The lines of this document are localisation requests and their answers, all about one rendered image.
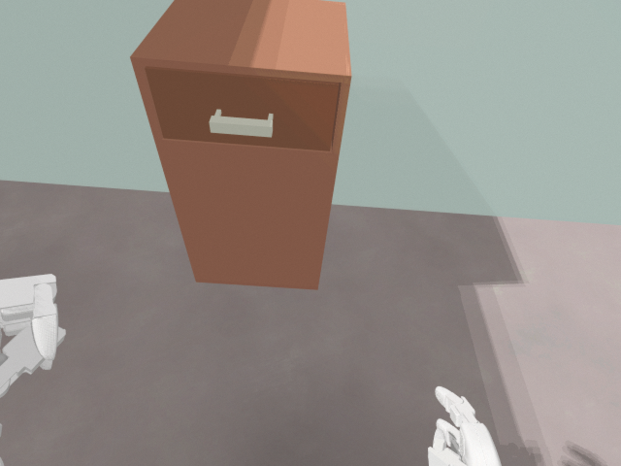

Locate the robot left hand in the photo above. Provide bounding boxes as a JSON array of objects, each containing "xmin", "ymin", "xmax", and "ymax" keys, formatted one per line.
[{"xmin": 0, "ymin": 274, "xmax": 66, "ymax": 398}]

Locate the robot right hand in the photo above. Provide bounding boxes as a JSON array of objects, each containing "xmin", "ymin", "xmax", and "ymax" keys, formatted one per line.
[{"xmin": 428, "ymin": 386, "xmax": 502, "ymax": 466}]

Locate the handle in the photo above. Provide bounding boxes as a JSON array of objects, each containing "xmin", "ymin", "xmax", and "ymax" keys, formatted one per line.
[{"xmin": 209, "ymin": 109, "xmax": 274, "ymax": 138}]

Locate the cabinet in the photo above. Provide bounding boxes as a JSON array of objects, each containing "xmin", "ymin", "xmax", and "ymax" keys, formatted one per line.
[{"xmin": 130, "ymin": 0, "xmax": 351, "ymax": 290}]

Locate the drawer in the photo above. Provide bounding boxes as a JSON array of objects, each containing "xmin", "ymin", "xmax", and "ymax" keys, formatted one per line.
[{"xmin": 145, "ymin": 66, "xmax": 339, "ymax": 151}]

